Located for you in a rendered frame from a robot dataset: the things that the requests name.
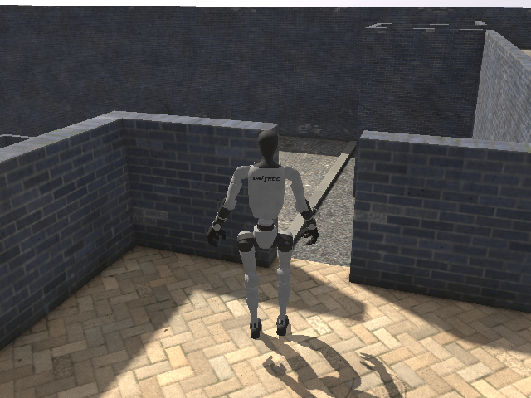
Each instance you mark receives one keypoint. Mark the robot right forearm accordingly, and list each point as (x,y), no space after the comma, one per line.
(309,217)

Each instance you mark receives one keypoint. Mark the left robot upper arm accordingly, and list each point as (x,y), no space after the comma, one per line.
(235,186)

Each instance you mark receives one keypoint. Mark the right robot upper arm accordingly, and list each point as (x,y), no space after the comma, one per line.
(297,187)

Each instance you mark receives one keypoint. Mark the left robot hand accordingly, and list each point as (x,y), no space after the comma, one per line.
(212,233)

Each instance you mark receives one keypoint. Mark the right robot hand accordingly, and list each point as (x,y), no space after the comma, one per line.
(309,233)

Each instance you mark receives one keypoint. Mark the robot right thigh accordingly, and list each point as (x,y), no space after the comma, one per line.
(284,242)

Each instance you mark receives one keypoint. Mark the robot left forearm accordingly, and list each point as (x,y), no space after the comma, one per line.
(221,217)

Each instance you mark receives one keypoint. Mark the robot right shin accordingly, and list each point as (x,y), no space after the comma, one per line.
(283,296)

